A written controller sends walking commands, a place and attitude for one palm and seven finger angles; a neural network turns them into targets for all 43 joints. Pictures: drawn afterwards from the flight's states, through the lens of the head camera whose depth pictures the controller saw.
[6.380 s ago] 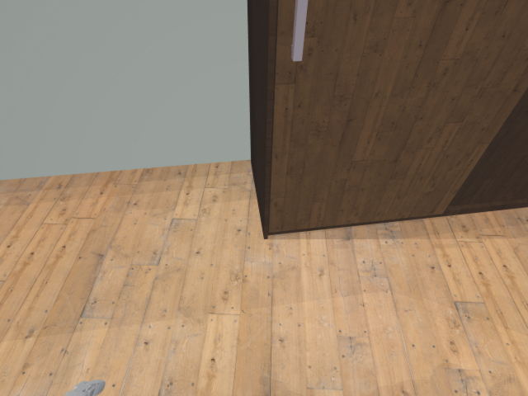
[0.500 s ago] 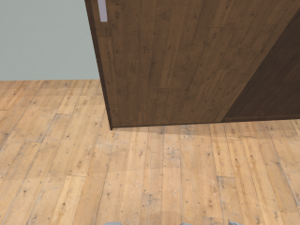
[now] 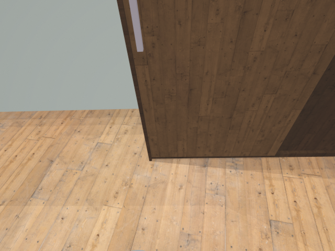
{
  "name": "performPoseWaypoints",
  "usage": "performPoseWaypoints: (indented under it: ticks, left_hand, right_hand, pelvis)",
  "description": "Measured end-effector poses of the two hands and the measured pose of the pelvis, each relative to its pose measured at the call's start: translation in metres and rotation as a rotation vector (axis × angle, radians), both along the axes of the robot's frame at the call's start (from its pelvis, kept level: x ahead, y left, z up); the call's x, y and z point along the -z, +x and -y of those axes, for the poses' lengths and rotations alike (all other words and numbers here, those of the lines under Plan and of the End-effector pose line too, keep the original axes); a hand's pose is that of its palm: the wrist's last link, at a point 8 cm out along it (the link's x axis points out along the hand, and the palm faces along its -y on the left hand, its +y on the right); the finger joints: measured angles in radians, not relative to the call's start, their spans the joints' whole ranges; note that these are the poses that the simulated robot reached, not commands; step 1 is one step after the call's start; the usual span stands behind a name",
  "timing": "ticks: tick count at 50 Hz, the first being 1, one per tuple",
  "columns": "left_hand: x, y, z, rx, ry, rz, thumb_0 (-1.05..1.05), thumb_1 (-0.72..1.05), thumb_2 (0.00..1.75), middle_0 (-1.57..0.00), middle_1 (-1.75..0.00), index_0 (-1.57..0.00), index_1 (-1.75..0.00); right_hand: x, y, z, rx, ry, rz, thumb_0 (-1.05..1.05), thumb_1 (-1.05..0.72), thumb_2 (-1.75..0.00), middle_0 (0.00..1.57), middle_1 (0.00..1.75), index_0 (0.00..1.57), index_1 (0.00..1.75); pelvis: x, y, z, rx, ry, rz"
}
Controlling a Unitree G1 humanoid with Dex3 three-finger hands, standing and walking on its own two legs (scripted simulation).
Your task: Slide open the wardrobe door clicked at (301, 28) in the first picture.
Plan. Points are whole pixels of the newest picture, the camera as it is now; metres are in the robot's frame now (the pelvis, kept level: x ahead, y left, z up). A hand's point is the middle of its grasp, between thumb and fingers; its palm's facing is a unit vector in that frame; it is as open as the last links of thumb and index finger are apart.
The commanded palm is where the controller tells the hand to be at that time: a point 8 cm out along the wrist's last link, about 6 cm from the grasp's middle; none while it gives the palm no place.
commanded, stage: take the last steps up to it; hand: left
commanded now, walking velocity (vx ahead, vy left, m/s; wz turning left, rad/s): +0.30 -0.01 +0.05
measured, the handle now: (137, 22) +0.83 +0.16 +0.20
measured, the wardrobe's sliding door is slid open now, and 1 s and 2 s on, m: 0.00 0.00 0.00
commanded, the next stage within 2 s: come to a stop and stand still in 0.96 s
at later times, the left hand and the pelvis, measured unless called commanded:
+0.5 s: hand out of the picture +0.10 +0.23 -0.18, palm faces +0.06 -0.99 -0.16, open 7.4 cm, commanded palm none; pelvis +0.09 +0.05 +0.00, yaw +1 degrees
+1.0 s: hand (118, 205) +0.29 +0.19 -0.18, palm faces +0.07 -0.98 -0.18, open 7.2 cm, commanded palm none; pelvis +0.27 +0.01 +0.00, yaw +1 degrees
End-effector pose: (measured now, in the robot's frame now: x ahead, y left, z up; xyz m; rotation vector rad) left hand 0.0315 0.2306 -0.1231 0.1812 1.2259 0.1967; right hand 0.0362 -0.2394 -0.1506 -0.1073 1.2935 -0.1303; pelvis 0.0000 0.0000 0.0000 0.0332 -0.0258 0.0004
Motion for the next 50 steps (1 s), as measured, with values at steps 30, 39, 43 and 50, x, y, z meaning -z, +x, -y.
performPoseWaypoints:
  ticks: [30,39,43,50]
  left_hand:
    - [0.018,0.159,-0.041,0.037,-0.062,-0.023,0.01,0.91,0.90,-0.19,-0.30,-0.20,-0.29]
    - [0.022,0.269,0.000,0.074,-0.037,0.129,0.00,0.91,0.90,-0.19,-0.30,-0.20,-0.29]
    - [0.017,0.265,0.001,0.013,-0.032,0.069,-0.01,0.94,0.90,-0.20,-0.30,-0.20,-0.29]
    - [0.027,0.253,-0.011,-0.033,-0.065,-0.066,-0.01,0.94,0.90,-0.20,-0.30,-0.20,-0.29]
  right_hand:
    - [-0.007,0.002,-0.079,0.103,0.021,-0.260,0.00,-0.91,-0.89,0.20,0.30,0.20,0.30]
    - [0.017,0.080,-0.031,0.104,0.025,-0.290,0.00,-0.91,-0.89,0.20,0.30,0.20,0.30]
    - [0.005,0.168,-0.008,0.054,-0.028,-0.130,0.00,-0.91,-0.89,0.19,0.30,0.20,0.30]
    - [-0.018,0.305,-0.010,-0.042,-0.073,0.095,0.00,-0.91,-0.89,0.19,0.30,0.20,0.30]
  pelvis:
    - [0.004,0.127,-0.036,-0.002,-0.020,-0.018]
    - [0.022,0.198,-0.001,-0.010,-0.030,-0.002]
    - [0.010,0.225,0.001,-0.016,-0.044,-0.009]
    - [0.004,0.274,-0.009,-0.024,-0.067,-0.019]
